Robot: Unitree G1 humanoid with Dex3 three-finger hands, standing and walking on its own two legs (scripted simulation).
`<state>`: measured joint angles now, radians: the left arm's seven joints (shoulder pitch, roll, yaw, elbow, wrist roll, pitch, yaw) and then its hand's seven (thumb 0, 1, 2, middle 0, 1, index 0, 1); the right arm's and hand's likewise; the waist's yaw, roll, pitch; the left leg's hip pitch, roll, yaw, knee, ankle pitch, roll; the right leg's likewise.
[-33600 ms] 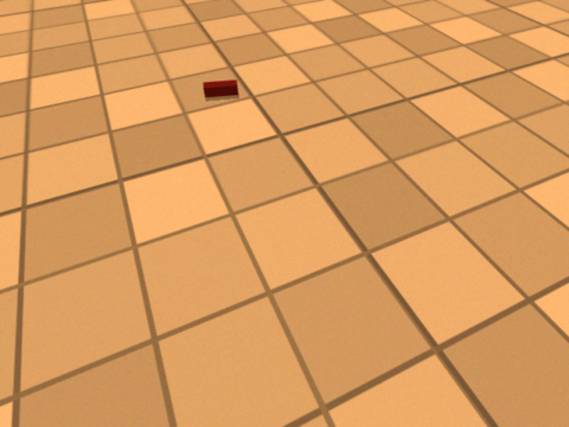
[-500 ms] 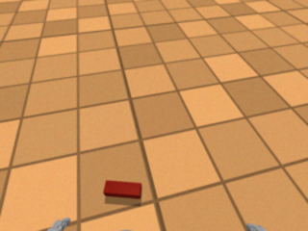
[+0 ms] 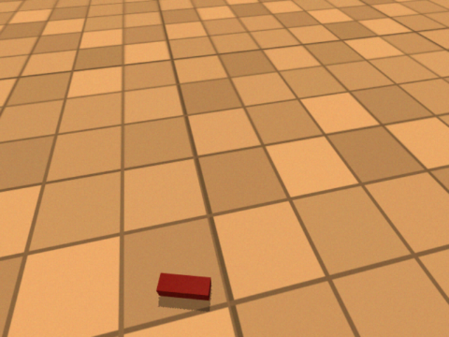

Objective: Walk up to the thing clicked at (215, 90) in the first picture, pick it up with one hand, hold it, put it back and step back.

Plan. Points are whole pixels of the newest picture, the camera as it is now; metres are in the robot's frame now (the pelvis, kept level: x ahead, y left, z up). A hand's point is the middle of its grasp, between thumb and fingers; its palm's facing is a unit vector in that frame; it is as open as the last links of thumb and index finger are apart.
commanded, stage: stand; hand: left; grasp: from above
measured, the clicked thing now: (184, 286) +0.45 +0.20 -0.74
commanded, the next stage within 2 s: step back in 1.70 s
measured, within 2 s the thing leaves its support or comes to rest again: neither
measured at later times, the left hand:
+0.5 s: hand out of the picture +0.05 +0.23 -0.16, palm faces +0.01 -0.94 -0.34, open 7.4 cm
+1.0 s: hand out of the picture +0.09 +0.23 -0.15, palm faces +0.02 -0.94 -0.34, open 7.4 cm
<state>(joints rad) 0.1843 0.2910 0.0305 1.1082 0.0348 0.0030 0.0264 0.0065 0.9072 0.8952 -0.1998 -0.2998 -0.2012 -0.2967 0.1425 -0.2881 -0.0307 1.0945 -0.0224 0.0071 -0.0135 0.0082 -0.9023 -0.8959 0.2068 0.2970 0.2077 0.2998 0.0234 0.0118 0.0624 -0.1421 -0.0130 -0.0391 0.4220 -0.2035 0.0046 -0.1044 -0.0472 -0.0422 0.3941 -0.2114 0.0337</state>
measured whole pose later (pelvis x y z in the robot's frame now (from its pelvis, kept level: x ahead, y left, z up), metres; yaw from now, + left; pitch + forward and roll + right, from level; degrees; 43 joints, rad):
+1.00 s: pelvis +0.02 -0.02 +0.00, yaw +0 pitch -3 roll +0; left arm 0.10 0.31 0.03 1.16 0.02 -0.01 0.01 0.00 0.91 0.90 -0.20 -0.30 -0.20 -0.30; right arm 0.10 -0.33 -0.01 1.14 -0.01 0.00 -0.01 0.01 -0.90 -0.90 0.21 0.30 0.21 0.30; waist 0.01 0.02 0.07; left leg -0.10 0.01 -0.05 0.34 -0.18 -0.02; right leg -0.07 -0.03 -0.05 0.32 -0.20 0.01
